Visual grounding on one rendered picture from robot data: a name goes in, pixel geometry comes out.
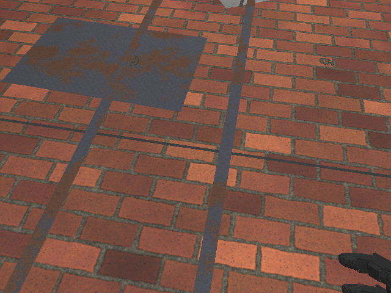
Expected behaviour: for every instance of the right robot hand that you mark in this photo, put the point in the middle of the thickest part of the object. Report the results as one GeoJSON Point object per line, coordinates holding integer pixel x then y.
{"type": "Point", "coordinates": [375, 265]}

